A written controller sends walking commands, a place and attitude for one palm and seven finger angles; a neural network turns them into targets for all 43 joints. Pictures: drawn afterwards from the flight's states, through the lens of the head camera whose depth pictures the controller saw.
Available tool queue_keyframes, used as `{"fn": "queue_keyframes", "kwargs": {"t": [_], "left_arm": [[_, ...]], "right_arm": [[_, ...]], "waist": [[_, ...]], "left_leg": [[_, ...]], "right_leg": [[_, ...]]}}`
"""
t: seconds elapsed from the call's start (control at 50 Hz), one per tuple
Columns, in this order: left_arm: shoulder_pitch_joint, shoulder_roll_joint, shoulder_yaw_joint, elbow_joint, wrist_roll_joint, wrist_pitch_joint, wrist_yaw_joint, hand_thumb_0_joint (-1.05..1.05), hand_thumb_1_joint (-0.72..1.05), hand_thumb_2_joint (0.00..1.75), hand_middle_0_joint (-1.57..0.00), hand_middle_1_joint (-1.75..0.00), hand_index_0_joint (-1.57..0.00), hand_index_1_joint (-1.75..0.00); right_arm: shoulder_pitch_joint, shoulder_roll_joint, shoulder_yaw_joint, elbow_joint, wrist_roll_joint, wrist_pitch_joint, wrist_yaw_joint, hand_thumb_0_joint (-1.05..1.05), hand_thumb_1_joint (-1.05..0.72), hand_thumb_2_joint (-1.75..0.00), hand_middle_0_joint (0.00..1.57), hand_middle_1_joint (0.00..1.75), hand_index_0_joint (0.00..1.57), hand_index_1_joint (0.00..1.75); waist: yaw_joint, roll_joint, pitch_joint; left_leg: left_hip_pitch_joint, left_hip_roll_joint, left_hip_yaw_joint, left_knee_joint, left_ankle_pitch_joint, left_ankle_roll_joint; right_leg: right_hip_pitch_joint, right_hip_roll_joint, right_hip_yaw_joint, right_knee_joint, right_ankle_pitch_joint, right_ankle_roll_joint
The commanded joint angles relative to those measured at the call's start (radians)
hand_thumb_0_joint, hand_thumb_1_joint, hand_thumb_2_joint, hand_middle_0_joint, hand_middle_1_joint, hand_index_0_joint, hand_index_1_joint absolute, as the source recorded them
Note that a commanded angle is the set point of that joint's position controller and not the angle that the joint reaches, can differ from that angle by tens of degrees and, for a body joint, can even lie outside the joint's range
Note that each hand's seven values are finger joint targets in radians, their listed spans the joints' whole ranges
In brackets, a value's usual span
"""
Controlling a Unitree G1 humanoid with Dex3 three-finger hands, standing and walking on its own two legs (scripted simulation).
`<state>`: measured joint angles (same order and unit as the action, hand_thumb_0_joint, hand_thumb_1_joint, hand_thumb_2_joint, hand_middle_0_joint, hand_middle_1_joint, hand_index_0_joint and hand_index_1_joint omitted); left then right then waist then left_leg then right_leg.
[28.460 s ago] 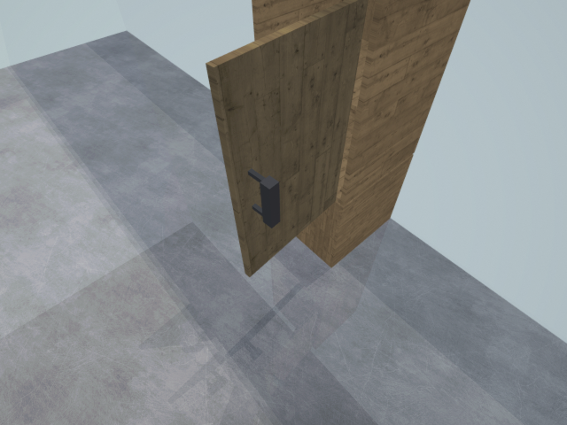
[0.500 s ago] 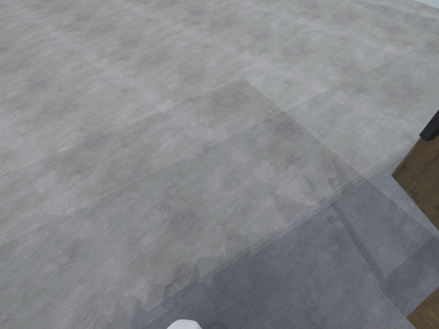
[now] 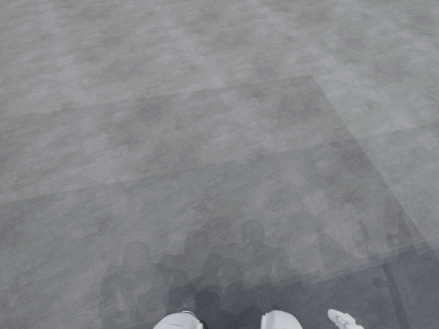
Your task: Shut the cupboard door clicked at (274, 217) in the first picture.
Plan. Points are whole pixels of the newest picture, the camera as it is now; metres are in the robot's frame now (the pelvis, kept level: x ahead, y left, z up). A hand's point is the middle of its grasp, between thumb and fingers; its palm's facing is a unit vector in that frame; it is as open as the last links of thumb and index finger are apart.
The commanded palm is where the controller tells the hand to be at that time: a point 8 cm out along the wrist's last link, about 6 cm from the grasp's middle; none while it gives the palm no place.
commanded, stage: turn to face it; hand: left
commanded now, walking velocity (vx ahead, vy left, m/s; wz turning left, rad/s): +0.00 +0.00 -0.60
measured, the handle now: out of the picture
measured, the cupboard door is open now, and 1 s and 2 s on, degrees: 73 73 73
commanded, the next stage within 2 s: none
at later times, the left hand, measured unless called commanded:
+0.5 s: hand (162, 282) +0.21 +0.14 -0.15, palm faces -0.09 -0.97 -0.21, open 7.2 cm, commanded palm none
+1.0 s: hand (173, 216) +0.36 +0.14 -0.14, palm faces -0.44 -0.87 -0.22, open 7.4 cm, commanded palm none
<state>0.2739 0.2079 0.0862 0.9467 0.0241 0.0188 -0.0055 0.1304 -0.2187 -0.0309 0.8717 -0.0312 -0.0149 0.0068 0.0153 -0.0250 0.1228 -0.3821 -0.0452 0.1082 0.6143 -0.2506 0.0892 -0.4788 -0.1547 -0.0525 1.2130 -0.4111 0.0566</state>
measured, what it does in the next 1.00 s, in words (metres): walks ahead, turning right: right foot, then left foot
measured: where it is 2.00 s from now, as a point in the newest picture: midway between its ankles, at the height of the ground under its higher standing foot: (222, 323)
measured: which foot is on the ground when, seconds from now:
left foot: down 0.00-0.28, up 0.30-0.62, down 0.64-1.00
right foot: up 0.00-0.24, down 0.26-0.64, up 0.66-1.00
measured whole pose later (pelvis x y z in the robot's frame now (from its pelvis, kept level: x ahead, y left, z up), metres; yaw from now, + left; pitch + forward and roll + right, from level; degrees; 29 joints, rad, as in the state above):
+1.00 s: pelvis +0.16 +0.00 +0.02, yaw -28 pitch +0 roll -3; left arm 0.12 0.26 0.09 0.88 0.02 0.08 -0.04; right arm 0.22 -0.22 -0.04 0.90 -0.03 0.02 -0.02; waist -0.01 0.02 0.10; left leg -0.19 0.14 0.23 0.54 -0.34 0.01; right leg -0.36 -0.03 -0.07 0.78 -0.41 0.03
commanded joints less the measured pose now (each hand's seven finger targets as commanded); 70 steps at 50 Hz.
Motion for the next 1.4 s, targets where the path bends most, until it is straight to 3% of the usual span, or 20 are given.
{"fn": "queue_keyframes", "kwargs": {"t": [0.0,0.2,0.24,0.28,0.32,0.38,0.58,0.62,0.64,0.7,0.92,1.0,1.02,1.04,1.06,1.1,1.16,1.32,1.36,1.38], "left_arm": [[0.034,0.052,0.010,-0.085,0.007,-0.021,0.000,0.00,0.90,0.90,-0.20,-0.30,-0.20,-0.30],[-0.006,0.037,-0.025,-0.040,0.002,-0.010,0.007,0.00,0.90,0.90,-0.20,-0.30,-0.20,-0.30],[0.054,0.104,-0.005,-0.031,0.005,-0.019,0.008,0.00,0.90,0.90,-0.20,-0.30,-0.20,-0.30],[0.101,0.186,0.011,-0.024,0.002,-0.033,0.018,0.00,0.90,0.90,-0.20,-0.30,-0.20,-0.30],[0.035,0.159,0.018,-0.041,-0.002,-0.022,0.037,0.00,0.90,0.90,-0.20,-0.30,-0.20,-0.30],[-0.017,0.129,0.025,-0.063,0.001,-0.017,0.038,0.00,0.90,0.90,-0.20,-0.30,-0.20,-0.30],[-0.107,0.157,0.038,-0.107,-0.005,0.013,0.016,0.00,0.90,0.90,-0.20,-0.30,-0.20,-0.30],[-0.082,0.070,0.018,-0.141,-0.015,0.016,0.000,0.00,0.90,0.90,-0.20,-0.30,-0.20,-0.30],[-0.117,0.113,0.023,-0.149,-0.002,0.022,-0.003,0.00,0.90,0.90,-0.20,-0.30,-0.20,-0.30],[-0.096,0.110,0.032,-0.119,-0.001,0.034,-0.026,0.00,0.90,0.90,-0.20,-0.30,-0.20,-0.30],[-0.195,0.087,0.004,-0.170,0.000,0.033,-0.036,0.00,0.90,0.90,-0.20,-0.30,-0.20,-0.30],[-0.115,0.114,0.012,-0.154,-0.001,0.022,-0.031,0.00,0.90,0.90,-0.20,-0.30,-0.20,-0.30],[-0.033,0.172,0.020,-0.132,0.004,0.011,-0.024,0.00,0.90,0.90,-0.20,-0.30,-0.20,-0.30],[0.037,0.273,0.041,-0.113,0.010,-0.003,-0.008,0.00,0.90,0.90,-0.20,-0.30,-0.20,-0.30],[0.069,0.300,0.039,-0.102,-0.008,-0.002,0.004,0.00,0.90,0.90,-0.20,-0.30,-0.20,-0.30],[-0.030,0.261,0.040,-0.132,-0.003,0.006,0.023,0.00,0.90,0.90,-0.20,-0.30,-0.20,-0.30],[-0.143,0.216,0.026,-0.173,0.002,0.009,0.023,0.00,0.90,0.90,-0.20,-0.30,-0.20,-0.30],[-0.182,0.205,0.032,-0.169,-0.003,0.025,0.003,0.00,0.90,0.90,-0.20,-0.30,-0.20,-0.30],[-0.142,0.104,0.012,-0.206,-0.017,0.031,-0.011,0.00,0.90,0.90,-0.20,-0.30,-0.20,-0.30],[-0.173,0.133,0.014,-0.205,-0.003,0.032,-0.013,0.00,0.90,0.90,-0.20,-0.30,-0.20,-0.30]], "right_arm": [[0.099,-0.143,-0.037,-0.025,0.003,-0.026,-0.022,0.00,-0.90,-0.90,0.20,0.30,0.20,0.30],[0.133,-0.087,-0.025,0.089,0.008,-0.003,-0.039,0.00,-0.90,-0.90,0.20,0.30,0.20,0.30],[0.135,-0.064,-0.026,0.079,0.016,0.005,-0.035,0.00,-0.90,-0.90,0.20,0.30,0.20,0.30],[0.164,-0.027,-0.025,0.054,0.021,0.021,-0.036,0.00,-0.90,-0.90,0.20,0.30,0.20,0.30],[0.126,-0.066,-0.031,0.051,0.026,0.025,-0.042,0.00,-0.90,-0.90,0.20,0.30,0.20,0.30],[0.098,-0.031,-0.026,0.042,0.021,0.034,-0.038,0.00,-0.90,-0.90,0.20,0.30,0.20,0.30],[0.170,-0.067,-0.037,0.003,0.026,0.020,-0.047,0.00,-0.90,-0.90,0.20,0.30,0.20,0.30],[0.179,-0.222,-0.064,-0.025,0.007,0.010,-0.051,0.00,-0.90,-0.90,0.20,0.30,0.20,0.30],[0.162,-0.227,-0.060,-0.034,-0.002,0.013,-0.051,0.00,-0.90,-0.90,0.20,0.30,0.20,0.30],[0.053,-0.179,-0.040,-0.068,-0.005,0.013,-0.056,0.00,-0.90,-0.90,0.20,0.30,0.20,0.30],[0.150,-0.203,-0.061,-0.020,-0.002,0.020,-0.041,0.00,-0.90,-0.90,0.20,0.30,0.20,0.30],[0.116,-0.217,-0.067,-0.026,0.005,0.026,-0.034,0.00,-0.90,-0.90,0.20,0.30,0.20,0.30],[0.109,-0.194,-0.065,-0.039,0.015,0.026,-0.025,0.00,-0.90,-0.90,0.20,0.30,0.20,0.30],[0.070,-0.111,-0.045,-0.085,0.020,0.027,-0.022,0.00,-0.90,-0.90,0.20,0.30,0.20,0.30],[0.041,-0.130,-0.038,-0.106,0.021,0.041,-0.032,0.00,-0.90,-0.90,0.20,0.30,0.20,0.30],[0.019,-0.129,-0.039,-0.102,0.022,0.046,-0.042,0.00,-0.90,-0.90,0.20,0.30,0.20,0.30],[0.078,-0.114,-0.036,-0.063,0.018,0.049,-0.030,0.00,-0.90,-0.90,0.20,0.30,0.20,0.30],[0.202,-0.113,-0.039,-0.046,0.022,0.024,-0.034,0.00,-0.90,-0.90,0.20,0.30,0.20,0.30],[0.239,-0.280,-0.066,-0.058,-0.002,0.009,-0.044,0.00,-0.90,-0.90,0.20,0.30,0.20,0.30],[0.234,-0.276,-0.062,-0.053,-0.006,0.007,-0.050,0.00,-0.90,-0.90,0.20,0.30,0.20,0.30]], "waist": [[-0.023,0.077,-0.164],[0.009,0.113,-0.082],[0.032,-0.024,-0.080],[0.029,-0.272,-0.177],[0.018,-0.217,-0.199],[-0.004,-0.056,-0.222],[-0.062,-0.100,-0.208],[-0.059,0.333,-0.188],[-0.071,0.284,-0.139],[-0.005,0.165,-0.092],[-0.062,0.242,-0.143],[-0.001,0.193,-0.154],[0.038,0.080,-0.205],[0.071,-0.230,-0.219],[0.081,-0.183,-0.202],[0.042,-0.239,-0.172],[-0.020,-0.113,-0.180],[-0.074,-0.104,-0.182],[-0.074,0.354,-0.200],[-0.086,0.322,-0.197]], "left_leg": [[0.158,0.283,-0.332,-0.350,0.136,0.097],[0.131,0.269,-0.096,-0.207,0.275,0.023],[0.054,0.184,-0.031,-0.050,0.045,-0.048],[-0.075,0.045,0.000,0.300,-0.409,-0.112],[-0.137,0.081,-0.112,0.467,-0.338,-0.115],[-0.112,0.090,-0.110,0.447,-0.232,-0.133],[0.254,0.065,-0.094,-0.156,0.012,-0.132],[0.352,0.449,-0.461,-0.358,0.065,0.013],[0.250,0.518,-0.488,-0.372,0.091,0.084],[0.207,0.407,-0.262,-0.308,0.318,0.073],[0.337,0.404,-0.041,-0.187,0.548,0.034],[0.223,0.383,0.017,-0.049,0.419,-0.038],[0.124,0.335,0.063,0.113,0.316,-0.088],[-0.164,0.173,0.119,0.353,-0.263,-0.150],[-0.219,0.135,-0.025,0.501,-0.417,-0.158],[-0.296,0.157,-0.123,0.596,-0.333,-0.160],[-0.140,0.156,-0.085,0.463,-0.214,-0.176],[0.195,0.092,-0.068,-0.136,0.007,-0.154],[0.321,0.487,-0.466,-0.345,0.087,0.015],[0.281,0.542,-0.490,-0.335,0.186,0.075]], "right_leg": [[-0.090,0.012,0.041,-0.096,0.109,0.014],[0.244,0.124,-0.010,-0.641,0.264,-0.028],[0.345,0.040,0.155,-0.750,0.496,-0.070],[0.438,-0.210,0.487,-0.886,0.723,-0.274],[0.448,-0.177,0.482,-0.890,0.695,-0.312],[0.396,-0.095,0.343,-0.854,0.682,-0.266],[0.126,0.036,0.362,-0.769,0.380,-0.148],[-0.114,0.235,0.127,-0.434,-0.125,-0.046],[-0.104,0.196,0.099,-0.246,-0.186,-0.031],[-0.098,0.138,0.083,-0.063,-0.063,-0.005],[0.051,0.145,-0.045,-0.429,-0.010,-0.020],[0.276,0.156,-0.060,-0.704,0.193,-0.055],[0.441,0.080,0.036,-0.795,0.354,-0.091],[0.604,-0.177,0.373,-0.841,0.713,-0.205],[0.520,-0.263,0.424,-0.831,0.853,-0.298],[0.466,-0.194,0.427,-0.850,0.637,-0.305],[0.329,-0.095,0.272,-0.824,0.572,-0.251],[0.122,0.019,0.314,-0.719,0.324,-0.144],[-0.113,0.223,0.074,-0.337,-0.170,-0.034],[-0.115,0.179,0.102,-0.145,-0.213,-0.028]]}}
